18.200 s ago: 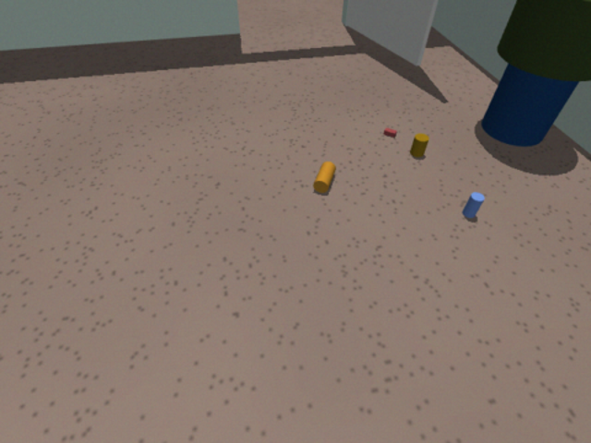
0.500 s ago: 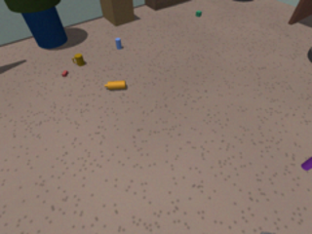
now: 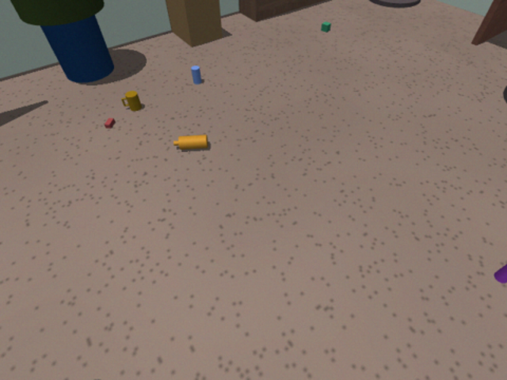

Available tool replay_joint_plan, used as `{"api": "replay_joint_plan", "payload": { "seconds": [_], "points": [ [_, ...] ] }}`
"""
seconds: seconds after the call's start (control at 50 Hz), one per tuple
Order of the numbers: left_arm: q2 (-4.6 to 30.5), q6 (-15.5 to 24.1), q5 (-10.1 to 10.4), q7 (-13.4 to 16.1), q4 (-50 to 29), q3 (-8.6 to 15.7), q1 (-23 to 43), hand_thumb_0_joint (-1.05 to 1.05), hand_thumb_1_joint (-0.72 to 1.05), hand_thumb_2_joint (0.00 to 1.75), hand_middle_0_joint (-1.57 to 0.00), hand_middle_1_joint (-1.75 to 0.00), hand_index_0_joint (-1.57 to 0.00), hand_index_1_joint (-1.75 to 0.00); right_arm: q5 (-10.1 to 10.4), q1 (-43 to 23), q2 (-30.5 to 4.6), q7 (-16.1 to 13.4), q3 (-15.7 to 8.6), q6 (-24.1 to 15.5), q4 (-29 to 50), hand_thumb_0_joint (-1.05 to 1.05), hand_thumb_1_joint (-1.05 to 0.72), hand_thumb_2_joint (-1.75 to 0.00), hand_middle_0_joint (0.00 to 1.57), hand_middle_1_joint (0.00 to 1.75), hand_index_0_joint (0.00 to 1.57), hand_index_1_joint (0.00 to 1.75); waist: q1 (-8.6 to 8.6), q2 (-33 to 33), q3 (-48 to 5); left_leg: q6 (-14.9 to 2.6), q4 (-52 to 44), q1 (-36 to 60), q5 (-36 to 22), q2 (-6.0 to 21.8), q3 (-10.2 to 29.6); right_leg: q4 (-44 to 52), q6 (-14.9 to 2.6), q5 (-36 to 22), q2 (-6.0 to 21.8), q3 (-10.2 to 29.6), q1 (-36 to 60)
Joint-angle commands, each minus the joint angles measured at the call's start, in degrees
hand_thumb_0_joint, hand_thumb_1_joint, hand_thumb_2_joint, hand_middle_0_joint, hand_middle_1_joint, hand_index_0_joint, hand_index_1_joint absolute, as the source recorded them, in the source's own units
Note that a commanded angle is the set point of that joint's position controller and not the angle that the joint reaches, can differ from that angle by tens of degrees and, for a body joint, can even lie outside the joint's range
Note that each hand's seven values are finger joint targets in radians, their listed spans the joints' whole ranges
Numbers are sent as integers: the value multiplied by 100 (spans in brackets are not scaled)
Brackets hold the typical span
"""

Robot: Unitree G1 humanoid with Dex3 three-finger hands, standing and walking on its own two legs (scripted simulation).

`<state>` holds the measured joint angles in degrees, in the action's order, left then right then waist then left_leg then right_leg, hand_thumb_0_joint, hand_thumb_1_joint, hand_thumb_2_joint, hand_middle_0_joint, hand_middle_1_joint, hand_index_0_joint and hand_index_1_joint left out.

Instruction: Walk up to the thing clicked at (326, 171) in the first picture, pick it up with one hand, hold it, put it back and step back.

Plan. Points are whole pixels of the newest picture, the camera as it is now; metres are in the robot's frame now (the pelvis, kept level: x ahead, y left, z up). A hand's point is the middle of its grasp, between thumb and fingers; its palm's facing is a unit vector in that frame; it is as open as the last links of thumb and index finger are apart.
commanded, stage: stand
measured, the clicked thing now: (190, 142) +1.47 +0.35 -0.73
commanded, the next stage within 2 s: none
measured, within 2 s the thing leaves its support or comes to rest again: neither
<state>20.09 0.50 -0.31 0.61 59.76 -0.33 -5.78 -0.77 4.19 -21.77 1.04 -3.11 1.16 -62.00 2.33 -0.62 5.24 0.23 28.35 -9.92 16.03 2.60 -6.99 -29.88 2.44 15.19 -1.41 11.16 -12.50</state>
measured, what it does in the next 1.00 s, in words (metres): stands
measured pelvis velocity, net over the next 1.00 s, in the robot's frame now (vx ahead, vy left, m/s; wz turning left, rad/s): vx -0.01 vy -0.01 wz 0.07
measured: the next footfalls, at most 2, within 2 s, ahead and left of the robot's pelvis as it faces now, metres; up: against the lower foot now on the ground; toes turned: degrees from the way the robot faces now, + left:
none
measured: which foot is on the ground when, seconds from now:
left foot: down 0.00-1.00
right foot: down 0.00-1.00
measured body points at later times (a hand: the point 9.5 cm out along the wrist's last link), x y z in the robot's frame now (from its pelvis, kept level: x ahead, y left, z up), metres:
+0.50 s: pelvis +0.00 -0.01 +0.01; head +0.01 -0.01 +0.46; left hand +0.06 +0.30 -0.12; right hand +0.11 -0.31 -0.12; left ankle -0.01 +0.12 -0.74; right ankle +0.02 -0.15 -0.74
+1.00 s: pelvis -0.01 -0.01 +0.01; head +0.00 -0.01 +0.46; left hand +0.06 +0.30 -0.12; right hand +0.08 -0.31 -0.12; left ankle -0.01 +0.12 -0.74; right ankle +0.02 -0.15 -0.74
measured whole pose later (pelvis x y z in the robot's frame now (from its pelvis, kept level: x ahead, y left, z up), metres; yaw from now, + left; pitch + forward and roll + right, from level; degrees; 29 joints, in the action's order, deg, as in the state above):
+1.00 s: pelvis -0.01 -0.01 +0.01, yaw +4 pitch -3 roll +0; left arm 19.9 0.4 -0.6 -0.1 63.8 -0.3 -6.4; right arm -0.8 6.5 -20.0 0.8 -1.8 -0.1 -65.3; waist 1.0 0.2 3.5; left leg 0.7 20.4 -7.1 10.6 1.9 -3.3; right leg -20.6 2.0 10.5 -0.2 7.3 -7.6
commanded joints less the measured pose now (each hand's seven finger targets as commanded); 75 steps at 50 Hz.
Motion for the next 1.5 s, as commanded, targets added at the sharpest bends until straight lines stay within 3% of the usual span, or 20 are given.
{"api": "replay_joint_plan", "payload": {
  "seconds": [0.0,0.24,0.38,0.64,0.74,0.78,0.82,0.92,1.0,1.1,1.32,1.48],
  "points": [
    [1209,101,20,54,-192,290,170,0,90,90,-20,-30,-20,-30,14,-408,-1200,-87,-162,-185,344,0,-90,-90,20,30,20,30,-157,63,-769,-293,-861,612,-897,635,713,607,-317,-1799,478,-20,74],
    [1146,127,-23,40,14,264,277,0,90,90,-20,-30,-20,-30,30,-296,-1056,-103,-131,-224,177,0,-90,-90,20,30,20,30,-104,-11,-762,-174,-1070,915,-1091,600,695,997,-300,-1867,570,-91,193],
    [1178,126,-43,26,81,265,249,0,90,90,-20,-30,-20,-30,23,-332,-1013,-88,-131,-210,188,0,-90,-90,20,30,20,30,-96,98,-580,-156,-1144,757,-403,533,741,1215,-317,-1355,595,-44,14],
    [1221,162,-32,42,89,259,174,0,90,90,-20,-30,-20,-30,36,-177,-1055,-75,-116,-208,129,0,-90,-90,20,30,20,30,-80,137,-704,-145,-1036,819,-911,540,836,1251,-326,-1665,680,-47,182],
    [1232,139,-30,27,129,260,144,0,90,90,-20,-30,-20,-30,37,-168,-1037,-60,-93,-208,91,0,-90,-90,20,30,20,30,-122,155,-522,-139,-1134,677,-402,532,908,1353,-337,-995,659,-35,45],
    [1245,136,-23,19,110,268,164,0,90,90,-20,-30,-20,-30,30,-95,-1028,-63,-86,-219,78,0,-90,-90,20,30,20,30,-115,133,-483,-133,-1187,536,-334,513,917,1361,-350,-1003,658,-30,106],
    [1196,128,-27,14,94,260,156,0,90,90,-20,-30,-20,-30,24,-117,-1070,-75,-90,-227,92,0,-90,-90,20,30,20,30,-141,15,-581,-152,-1195,526,-576,563,949,1278,-340,-1238,658,-86,236],
    [1189,125,-36,5,108,252,127,0,90,90,-20,-30,-20,-30,29,-101,-1076,-80,-77,-231,83,0,-90,-90,20,30,20,30,-159,50,-554,-148,-1194,526,-414,540,958,1285,-334,-1103,667,-102,178],
    [1210,130,-21,-1,83,251,146,0,90,90,-20,-30,-20,-30,30,-59,-1074,-80,-71,-253,77,0,-90,-90,20,30,20,30,-152,10,-590,-134,-1183,540,-658,520,945,1282,-341,-1193,675,-103,212],
    [1201,120,-27,-2,85,238,146,0,90,90,-20,-30,-20,-30,34,21,-1058,-81,-57,-242,62,0,-90,-90,20,30,20,30,-130,43,-546,-143,-1241,459,-471,527,985,1283,-336,-1107,663,-136,220],
    [1221,134,-32,16,72,235,140,0,90,90,-20,-30,-20,-30,45,-34,-1075,-88,-49,-243,105,0,-90,-90,20,30,20,30,-141,66,-710,-157,-1066,659,-1093,535,953,1234,-318,-1564,726,-187,349],
    [1251,126,-26,13,75,244,135,0,90,90,-20,-30,-20,-30,43,-40,-1064,-83,-45,-237,105,0,-90,-90,20,30,20,30,-139,79,-569,-146,-1122,570,-826,525,988,1298,-340,-1218,721,-181,286]
  ]
}}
